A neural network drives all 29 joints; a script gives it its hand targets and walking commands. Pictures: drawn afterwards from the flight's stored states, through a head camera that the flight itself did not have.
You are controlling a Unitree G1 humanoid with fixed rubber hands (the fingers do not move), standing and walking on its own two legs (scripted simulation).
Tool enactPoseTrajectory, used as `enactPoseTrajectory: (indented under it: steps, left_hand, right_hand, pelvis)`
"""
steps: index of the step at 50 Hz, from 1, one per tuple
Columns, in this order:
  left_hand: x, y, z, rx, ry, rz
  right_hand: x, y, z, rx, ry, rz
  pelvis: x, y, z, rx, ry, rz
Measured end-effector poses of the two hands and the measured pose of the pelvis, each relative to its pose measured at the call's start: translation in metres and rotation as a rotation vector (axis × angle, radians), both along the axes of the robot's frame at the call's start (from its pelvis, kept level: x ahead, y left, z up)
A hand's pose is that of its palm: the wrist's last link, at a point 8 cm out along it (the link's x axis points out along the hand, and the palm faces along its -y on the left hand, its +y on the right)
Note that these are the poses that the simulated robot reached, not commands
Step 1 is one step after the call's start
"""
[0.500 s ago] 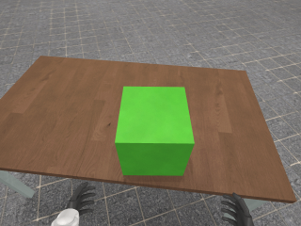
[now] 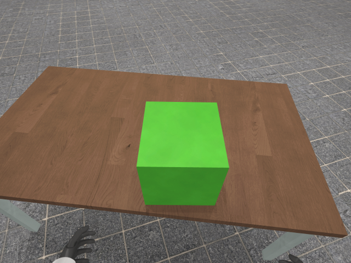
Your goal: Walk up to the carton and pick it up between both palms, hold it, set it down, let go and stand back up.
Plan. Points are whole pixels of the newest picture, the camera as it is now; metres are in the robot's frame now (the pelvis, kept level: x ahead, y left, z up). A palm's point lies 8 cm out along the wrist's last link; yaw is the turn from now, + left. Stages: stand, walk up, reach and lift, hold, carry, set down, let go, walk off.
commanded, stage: stand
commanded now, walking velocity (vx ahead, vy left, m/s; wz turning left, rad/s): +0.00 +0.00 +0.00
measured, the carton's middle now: (180, 153) +0.45 +0.01 -0.09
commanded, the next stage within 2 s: none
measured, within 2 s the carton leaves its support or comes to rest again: neither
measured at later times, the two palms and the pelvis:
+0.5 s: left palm out of the picture +0.12 +0.29 -0.11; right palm out of the picture +0.08 -0.26 -0.10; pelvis -0.01 +0.01 +0.00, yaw +0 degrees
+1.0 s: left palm out of the picture +0.12 +0.29 -0.10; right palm out of the picture +0.08 -0.26 -0.11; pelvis -0.01 +0.01 +0.00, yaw +0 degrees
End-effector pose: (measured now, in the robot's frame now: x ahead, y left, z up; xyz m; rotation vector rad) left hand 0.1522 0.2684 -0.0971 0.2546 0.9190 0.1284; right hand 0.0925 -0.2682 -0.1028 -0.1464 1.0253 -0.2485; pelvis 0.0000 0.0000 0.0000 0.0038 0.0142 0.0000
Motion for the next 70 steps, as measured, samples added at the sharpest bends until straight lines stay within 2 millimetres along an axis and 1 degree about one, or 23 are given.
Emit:
enactPoseTrajectory:
  steps: [3, 6, 13, 20, 36, 56, 70]
  left_hand:
    - [-0.007, 0.007, -0.002, 0.014, 0.024, 0.007]
    - [-0.013, 0.012, -0.005, 0.021, 0.043, 0.014]
    - [-0.024, 0.016, -0.009, 0.022, 0.072, 0.025]
    - [-0.030, 0.019, -0.011, 0.024, 0.086, 0.031]
    - [-0.034, 0.021, -0.011, 0.029, 0.093, 0.035]
    - [-0.036, 0.024, -0.005, 0.048, 0.090, 0.038]
    - [-0.038, 0.023, -0.005, 0.048, 0.092, 0.040]
  right_hand:
    - [-0.006, -0.001, 0.000, -0.005, 0.015, -0.004]
    - [-0.008, -0.001, 0.000, -0.006, 0.017, -0.005]
    - [-0.010, 0.001, 0.000, -0.007, 0.011, -0.006]
    - [-0.012, 0.003, 0.000, -0.007, 0.006, -0.006]
    - [-0.012, 0.004, -0.001, -0.005, 0.003, -0.007]
    - [-0.012, 0.007, -0.005, 0.016, -0.007, -0.007]
    - [-0.012, 0.006, -0.006, 0.018, -0.011, -0.006]
  pelvis:
    - [-0.001, 0.001, 0.000, -0.001, -0.002, 0.000]
    - [-0.002, 0.002, 0.000, -0.002, -0.005, 0.000]
    - [-0.005, 0.004, 0.000, -0.005, -0.011, 0.000]
    - [-0.007, 0.005, -0.001, -0.007, -0.016, 0.000]
    - [-0.007, 0.006, -0.001, -0.007, -0.019, 0.000]
    - [-0.009, 0.006, -0.001, -0.007, -0.030, 0.000]
    - [-0.009, 0.006, -0.001, -0.007, -0.034, 0.000]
